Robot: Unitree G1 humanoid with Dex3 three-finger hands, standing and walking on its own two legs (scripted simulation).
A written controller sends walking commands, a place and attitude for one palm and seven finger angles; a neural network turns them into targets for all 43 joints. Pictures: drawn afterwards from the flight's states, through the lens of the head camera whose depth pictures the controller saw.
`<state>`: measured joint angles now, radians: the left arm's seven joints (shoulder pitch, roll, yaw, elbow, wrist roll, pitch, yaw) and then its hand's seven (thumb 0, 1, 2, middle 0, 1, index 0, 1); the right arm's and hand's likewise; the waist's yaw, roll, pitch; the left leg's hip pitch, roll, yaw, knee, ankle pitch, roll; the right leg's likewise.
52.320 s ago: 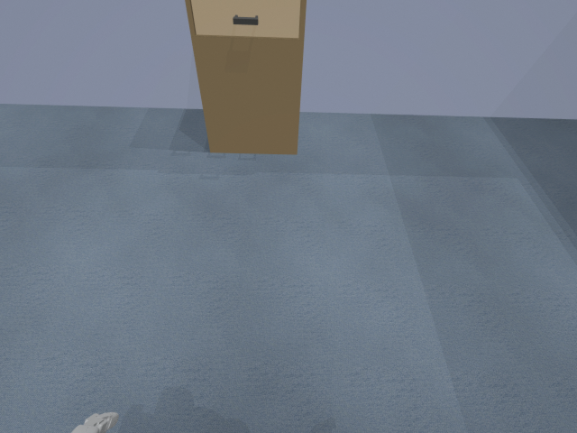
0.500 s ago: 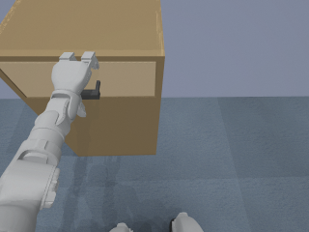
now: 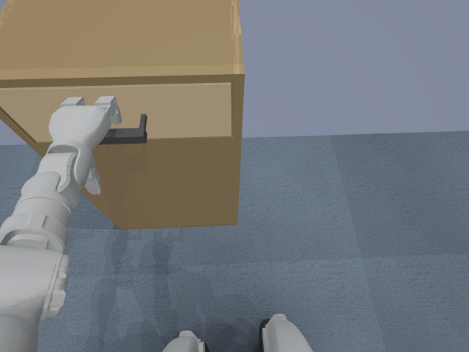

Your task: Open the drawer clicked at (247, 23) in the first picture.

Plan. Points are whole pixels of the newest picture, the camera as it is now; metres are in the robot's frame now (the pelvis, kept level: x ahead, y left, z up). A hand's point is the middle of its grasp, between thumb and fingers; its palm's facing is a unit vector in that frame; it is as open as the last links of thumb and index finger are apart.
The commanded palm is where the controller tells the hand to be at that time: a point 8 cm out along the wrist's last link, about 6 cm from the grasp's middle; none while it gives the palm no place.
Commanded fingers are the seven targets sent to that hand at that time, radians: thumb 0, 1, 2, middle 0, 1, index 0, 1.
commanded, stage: move the hooked fingers above the handle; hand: left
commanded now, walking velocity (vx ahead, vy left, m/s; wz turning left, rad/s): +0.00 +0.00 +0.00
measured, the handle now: (121, 128) +0.54 +0.21 -0.01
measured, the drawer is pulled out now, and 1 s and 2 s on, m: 0.00 0.00 0.00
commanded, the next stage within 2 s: lower the fingers behind the handle in 0.94 s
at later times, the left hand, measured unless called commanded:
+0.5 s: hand (108, 127) +0.49 +0.20 +0.05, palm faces -0.09 +0.01 -1.00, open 13.6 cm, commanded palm +0.48 +0.21 +0.10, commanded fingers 0.00 -0.50 0.30 -0.30 -1.20 -0.30 -1.20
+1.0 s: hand (110, 128) +0.50 +0.20 +0.04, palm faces -0.04 +0.01 -1.00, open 13.5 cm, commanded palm +0.49 +0.21 +0.10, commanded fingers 0.00 -0.50 0.30 -0.30 -1.20 -0.30 -1.20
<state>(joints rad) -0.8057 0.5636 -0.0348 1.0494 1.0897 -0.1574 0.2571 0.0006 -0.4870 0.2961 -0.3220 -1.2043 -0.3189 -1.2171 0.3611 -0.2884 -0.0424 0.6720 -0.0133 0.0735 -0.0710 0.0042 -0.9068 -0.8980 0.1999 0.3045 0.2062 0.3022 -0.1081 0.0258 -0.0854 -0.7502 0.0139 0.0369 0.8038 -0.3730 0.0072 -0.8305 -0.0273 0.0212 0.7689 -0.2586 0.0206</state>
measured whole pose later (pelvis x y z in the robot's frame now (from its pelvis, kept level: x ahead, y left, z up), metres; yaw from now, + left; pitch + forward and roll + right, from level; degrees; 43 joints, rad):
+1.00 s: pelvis +0.02 -0.01 +0.01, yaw +1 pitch +17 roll +0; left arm -0.82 0.45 -0.09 1.07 1.10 -0.06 0.35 0.00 -0.49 0.30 -0.33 -1.21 -0.38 -1.23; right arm 0.31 -0.27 -0.05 0.73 -0.02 0.09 -0.03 0.00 -0.91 -0.90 0.20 0.30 0.20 0.30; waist -0.11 0.04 -0.11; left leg -0.65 0.02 0.01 0.74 -0.38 0.00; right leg -0.73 -0.02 -0.01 0.71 -0.28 0.01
